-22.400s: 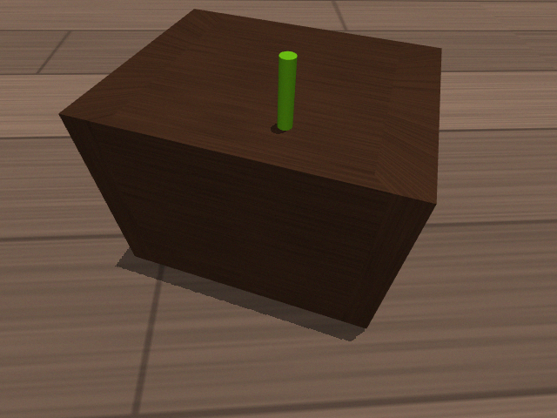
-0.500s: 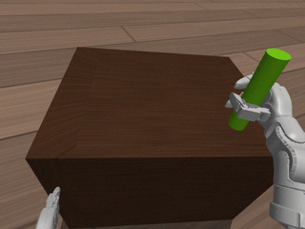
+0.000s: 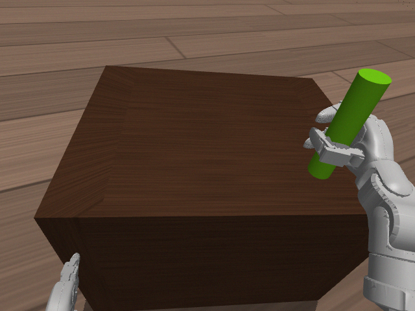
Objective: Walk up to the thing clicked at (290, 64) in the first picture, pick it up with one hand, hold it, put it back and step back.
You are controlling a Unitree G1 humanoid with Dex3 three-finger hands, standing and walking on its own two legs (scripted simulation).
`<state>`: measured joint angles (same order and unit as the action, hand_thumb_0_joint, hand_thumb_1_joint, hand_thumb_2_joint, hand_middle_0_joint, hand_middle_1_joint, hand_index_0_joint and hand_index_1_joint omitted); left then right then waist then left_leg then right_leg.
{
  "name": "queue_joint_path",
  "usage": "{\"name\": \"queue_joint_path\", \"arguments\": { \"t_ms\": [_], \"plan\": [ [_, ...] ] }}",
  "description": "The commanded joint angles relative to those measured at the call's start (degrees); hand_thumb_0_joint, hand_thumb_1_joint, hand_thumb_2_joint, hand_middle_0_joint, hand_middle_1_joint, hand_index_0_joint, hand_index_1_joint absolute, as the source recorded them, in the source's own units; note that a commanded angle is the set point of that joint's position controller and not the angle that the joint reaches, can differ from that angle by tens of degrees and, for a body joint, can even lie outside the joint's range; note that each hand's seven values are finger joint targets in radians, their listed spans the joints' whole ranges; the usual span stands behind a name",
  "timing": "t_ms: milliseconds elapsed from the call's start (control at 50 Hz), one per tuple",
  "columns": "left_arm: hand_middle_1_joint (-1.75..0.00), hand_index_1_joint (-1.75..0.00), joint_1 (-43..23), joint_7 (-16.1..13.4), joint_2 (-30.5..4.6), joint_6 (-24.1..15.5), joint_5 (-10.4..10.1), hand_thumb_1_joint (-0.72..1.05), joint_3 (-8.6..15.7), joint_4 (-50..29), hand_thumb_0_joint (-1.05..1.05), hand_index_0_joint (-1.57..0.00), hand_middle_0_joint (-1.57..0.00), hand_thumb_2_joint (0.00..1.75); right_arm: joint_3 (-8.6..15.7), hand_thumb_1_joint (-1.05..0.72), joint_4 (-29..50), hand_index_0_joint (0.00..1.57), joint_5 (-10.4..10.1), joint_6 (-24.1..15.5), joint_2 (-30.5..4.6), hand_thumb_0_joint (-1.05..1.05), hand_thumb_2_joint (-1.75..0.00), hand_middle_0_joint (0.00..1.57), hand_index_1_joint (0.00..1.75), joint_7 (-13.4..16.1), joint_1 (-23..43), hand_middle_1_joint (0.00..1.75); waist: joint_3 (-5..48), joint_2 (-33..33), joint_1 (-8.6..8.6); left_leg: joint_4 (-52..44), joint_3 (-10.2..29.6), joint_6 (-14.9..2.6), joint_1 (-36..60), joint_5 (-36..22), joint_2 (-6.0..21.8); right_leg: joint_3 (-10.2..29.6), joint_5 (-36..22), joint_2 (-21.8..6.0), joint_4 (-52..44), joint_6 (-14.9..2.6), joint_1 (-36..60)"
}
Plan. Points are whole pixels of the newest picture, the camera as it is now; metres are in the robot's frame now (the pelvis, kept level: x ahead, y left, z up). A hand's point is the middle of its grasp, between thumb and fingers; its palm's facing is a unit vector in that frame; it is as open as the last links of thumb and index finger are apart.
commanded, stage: hold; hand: right
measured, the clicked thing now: (342, 131) +0.33 -0.18 +0.25
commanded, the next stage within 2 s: crouch in 1.10 s
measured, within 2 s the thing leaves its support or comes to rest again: neither
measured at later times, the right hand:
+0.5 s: hand (326, 139) +0.33 -0.17 +0.23, palm faces +0.08 +1.00 -0.02, open 5.1 cm
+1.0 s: hand (324, 137) +0.34 -0.16 +0.23, palm faces +0.07 +1.00 -0.02, open 5.1 cm
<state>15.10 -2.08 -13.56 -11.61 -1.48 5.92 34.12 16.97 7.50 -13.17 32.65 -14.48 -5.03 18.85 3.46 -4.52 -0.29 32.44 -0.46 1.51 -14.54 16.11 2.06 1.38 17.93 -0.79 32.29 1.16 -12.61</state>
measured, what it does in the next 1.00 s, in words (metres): stands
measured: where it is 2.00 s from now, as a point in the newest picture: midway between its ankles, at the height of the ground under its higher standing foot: outside the picture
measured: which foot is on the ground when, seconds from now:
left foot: down 0.00-1.00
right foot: down 0.00-1.00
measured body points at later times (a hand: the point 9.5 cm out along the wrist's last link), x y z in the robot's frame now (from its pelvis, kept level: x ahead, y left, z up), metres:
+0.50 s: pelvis -0.01 +0.00 +0.00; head -0.04 +0.03 +0.45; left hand +0.16 +0.26 -0.07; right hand +0.32 -0.22 +0.23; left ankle +0.01 +0.13 -0.73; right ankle -0.01 -0.13 -0.73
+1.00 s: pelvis +0.00 +0.00 +0.00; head -0.04 +0.04 +0.45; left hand +0.16 +0.26 -0.07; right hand +0.33 -0.22 +0.23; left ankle +0.01 +0.13 -0.73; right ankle -0.01 -0.13 -0.73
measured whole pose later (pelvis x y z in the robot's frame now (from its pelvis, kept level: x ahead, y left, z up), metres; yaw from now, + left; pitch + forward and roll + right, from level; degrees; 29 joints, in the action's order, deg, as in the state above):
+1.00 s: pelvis +0.00 +0.00 +0.00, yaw +0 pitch -2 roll +0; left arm 14.9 -2.0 -13.6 -11.7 -1.6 5.4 34.6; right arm 16.2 5.1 -13.0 32.1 -14.6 -4.2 20.8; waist 3.3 -4.6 -0.1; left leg 32.0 -0.5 1.4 -14.5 15.5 1.9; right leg 1.4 17.3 -0.9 31.9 1.3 -12.6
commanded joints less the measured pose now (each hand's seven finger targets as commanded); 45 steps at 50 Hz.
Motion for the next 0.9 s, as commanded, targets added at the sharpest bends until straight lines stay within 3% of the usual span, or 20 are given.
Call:
{"name": "queue_joint_path", "arguments": {
  "t_ms": [0,120,180,220,280,340,380,400,440,460,480,520,580,600,620,700,740,780,840,880],
  "plan": [
    [-0.05,-0.05,-7.0,-0.38,-6.01,-2.71,-0.56,-0.56,1.53,-8.86,0.0,-0.05,-0.05,0.06,3.29,-0.65,11.88,1.39,-0.38,-4.5,-10.95,0.0,-1.27,1.39,1.39,0.51,21.84,1.39,9.6,4.64,-0.27,-4.96,-3.22,-0.62,2.08,-12.92,-1.94,-1.05,-14.35,0.71,-4.19,-1.34,3.61],
    [-0.05,-0.05,-8.03,-0.58,-6.11,-3.21,-0.4,-0.55,1.44,-8.05,0.0,-0.05,-0.05,0.05,2.49,-0.66,12.32,1.4,0.04,-5.06,-11.51,0.0,-1.28,1.4,1.4,0.66,24.38,1.4,8.48,2.92,0.22,-6.05,-2.93,-0.65,0.74,-7.01,-1.78,-1.1,-7.46,1.04,-5.34,-1.67,2.39],
    [-0.05,-0.05,-7.69,-0.95,-7.55,-3.83,-0.28,-0.55,2.51,-10.37,0.0,-0.05,-0.05,0.05,2.88,-0.63,12.62,1.4,-0.04,-5.72,-12.12,0.0,-1.28,1.4,1.4,0.74,25.54,1.4,12.27,4.22,0.61,-5.57,-2.89,-0.51,2.43,-10.66,-1.75,-1.11,-11.01,1.01,-4.5,-1.69,4.56],
    [-0.05,-0.05,-6.76,-0.75,-7.05,-3.45,-0.33,-0.55,2.32,-7.97,0.0,-0.05,-0.05,0.05,3.28,-0.64,12.48,1.39,-0.22,-5.72,-12.12,0.0,-1.28,1.39,1.4,0.76,23.89,1.4,11.2,3.81,-0.03,-5.01,-3.19,-0.72,2.42,-11.58,-1.84,-1.01,-12.57,0.86,-4.37,-1.38,3.92],
    [-0.05,-0.05,-8.68,-0.78,-6.47,-3.73,-0.36,-0.55,1.49,-10.25,0.0,-0.05,-0.05,0.05,2.2,-0.68,11.93,1.41,-0.18,-5.68,-10.69,0.0,-1.29,1.41,1.41,0.9,24.67,1.41,10.88,4.22,0.12,-5.62,-3.13,-0.58,2.45,-10.27,-1.85,-1.1,-10.84,0.92,-4.74,-1.5,3.52],
    [-0.05,-0.05,-7.7,-0.47,-5.11,-3.27,-0.35,-0.55,0.2,-8.46,0.0,-0.05,-0.05,0.05,2.89,-0.65,9.93,1.39,0.07,-5.54,-11.78,0.0,-1.27,1.39,1.39,0.94,24.41,1.39,8.73,3.55,-0.25,-6.18,-3.01,-0.64,1.87,-7.88,-1.78,-1.03,-8.48,1.04,-5.37,-1.58,2.06],
    [-0.05,-0.05,-7.76,-0.96,-8.44,-3.71,-0.39,-0.55,3.49,-10.04,0.0,-0.05,-0.05,0.05,3.38,-0.66,9.96,1.4,-0.1,-5.44,-12.18,0.0,-1.27,1.39,1.39,0.96,25.06,1.39,10.57,5.24,0.54,-6.05,-3.03,-0.52,1.98,-8.7,-1.98,-1.15,-9.13,0.84,-5.28,-1.7,3.53],
    [-0.05,-0.05,-7.49,-0.7,-7.29,-3.54,-0.28,-0.55,2.04,-9.91,0.0,-0.05,-0.05,0.05,3.35,-0.65,11.52,1.4,0.04,-5.43,-12.52,0.0,-1.28,1.39,1.4,1.11,25.35,1.4,10.94,3.73,-0.07,-6.02,-3.08,-0.7,2.42,-9.06,-1.87,-1.13,-9.71,0.96,-5.38,-1.53,3.33],
    [-0.05,-0.05,-5.84,-0.51,-6.77,-3.32,-0.45,-0.55,2.4,-8.08,0.0,-0.05,-0.05,0.05,2.87,-0.66,10.97,1.4,-0.21,-5.26,-11.39,0.0,-1.28,1.4,1.4,1.0,25.41,1.4,10.39,3.79,0.32,-5.59,-3.15,-0.78,1.98,-10.79,-1.98,-1.04,-11.58,0.77,-4.94,-1.47,3.94],
    [-0.05,-0.05,-6.9,-0.46,-6.03,-3.41,-0.55,-0.55,1.28,-9.06,0.0,-0.05,-0.05,0.05,1.72,-0.68,9.39,1.4,-0.3,-5.08,-9.91,0.0,-1.28,1.4,1.4,0.92,23.71,1.4,9.76,5.39,0.14,-5.76,-3.1,-0.56,2.21,-10.98,-1.89,-1.25,-11.6,0.87,-4.79,-1.56,3.69],
    [-0.05,-0.05,-7.56,-0.59,-7.24,-3.62,-0.57,-0.55,2.37,-9.28,0.0,-0.05,-0.05,0.05,2.65,-0.67,9.93,1.4,-0.42,-5.16,-10.97,0.0,-1.28,1.4,1.4,0.92,24.22,1.4,9.57,5.54,0.15,-5.97,-3.17,-0.5,2.01,-10.34,-2.03,-1.14,-10.97,0.78,-5.04,-1.64,3.25],
    [-0.05,-0.05,-7.38,-0.27,-5.59,-3.63,-0.45,-0.56,0.62,-9.09,0.0,-0.04,-0.05,0.06,2.27,-0.67,10.57,1.4,-0.06,-5.19,-10.99,0.0,-1.27,1.4,1.39,1.02,25.65,1.39,9.32,4.27,0.28,-6.14,-3.07,-0.66,1.48,-8.44,-2.07,-1.22,-9.04,0.86,-5.41,-1.58,2.95],
    [-0.05,-0.05,-7.58,-0.69,-7.54,-3.61,-0.37,-0.55,2.55,-9.49,0.0,-0.05,-0.05,0.05,2.66,-0.66,10.47,1.4,-0.23,-5.24,-11.11,0.0,-1.27,1.4,1.39,1.23,25.52,1.39,10.28,5.77,0.48,-6.37,-3.11,-0.47,1.7,-7.9,-1.98,-1.13,-8.22,0.92,-5.4,-1.82,3.39],
    [-0.05,-0.05,-7.58,-0.54,-6.67,-3.74,-0.38,-0.55,1.59,-9.11,0.0,-0.04,-0.05,0.05,2.54,-0.67,9.67,1.4,-0.14,-5.09,-11.17,0.0,-1.28,1.4,1.4,1.22,24.87,1.4,8.77,5.05,0.14,-6.38,-3.07,-0.42,1.54,-7.42,-1.9,-1.25,-7.71,1.05,-5.36,-1.79,2.51],
    [-0.05,-0.05,-7.27,-0.59,-7.31,-3.71,-0.36,-0.55,2.58,-7.78,0.0,-0.04,-0.05,0.05,3.51,-0.67,9.81,1.4,-0.13,-5.15,-12.23,0.0,-1.27,1.4,1.4,1.43,25.25,1.4,9.24,4.34,0.17,-6.54,-2.77,-0.45,1.75,-7.44,-1.7,-1.53,-7.6,1.25,-5.33,-1.8,2.59],
    [-0.05,-0.05,-7.97,-0.69,-6.39,-3.88,-0.34,-0.55,1.42,-9.85,0.0,-0.04,-0.05,0.05,2.16,-0.67,10.76,1.41,0.08,-5.7,-11.33,0.0,-1.28,1.41,1.41,1.56,26.33,1.41,9.96,5.02,0.28,-6.4,-3.18,-0.55,1.9,-6.59,-2.03,-1.05,-7.07,0.99,-5.62,-1.69,2.55],
    [-0.05,-0.05,-7.89,-0.92,-6.73,-3.94,-0.33,-0.55,1.89,-10.06,0.0,-0.04,-0.05,0.05,2.97,-0.66,11.34,1.4,-0.09,-5.89,-11.94,0.0,-1.27,1.4,1.4,1.5,27.02,1.4,11.54,5.21,0.28,-6.26,-2.77,-0.38,2.43,-8.07,-1.64,-1.31,-8.11,1.21,-5.08,-1.91,3.7],
    [-0.05,-0.05,-7.23,-0.63,-5.27,-3.7,-0.38,-0.55,0.26,-8.48,0.0,-0.04,-0.05,0.05,3.11,-0.65,10.68,1.41,-0.07,-5.68,-12.24,0.0,-1.28,1.41,1.41,1.41,26.31,1.41,10.79,4.05,-0.26,-6.1,-2.72,-0.46,2.58,-9.03,-1.57,-1.53,-9.35,1.45,-4.8,-1.73,3.0],
    [-0.05,-0.05,-8.26,-0.85,-7.57,-3.83,-0.42,-0.55,2.37,-9.82,0.0,-0.04,-0.04,0.05,2.97,-0.67,10.12,1.4,-0.12,-5.13,-11.82,0.0,-1.27,1.4,1.4,1.28,25.12,1.4,11.25,4.98,0.09,-5.92,-2.99,-0.44,2.55,-9.23,-1.86,-1.36,-9.5,1.18,-4.97,-1.65,3.33],
    [-0.05,-0.05,-7.07,-0.52,-6.63,-3.33,-0.33,-0.55,1.51,-8.83,0.0,-0.04,-0.05,0.05,3.15,-0.68,9.81,1.41,-0.21,-5.03,-11.53,0.0,-1.28,1.41,1.4,1.1,24.05,1.4,10.1,5.29,0.1,-6.19,-3.16,-0.44,2.56,-8.77,-1.82,-1.29,-9.15,1.22,-5.03,-1.65,2.43]
  ]
}}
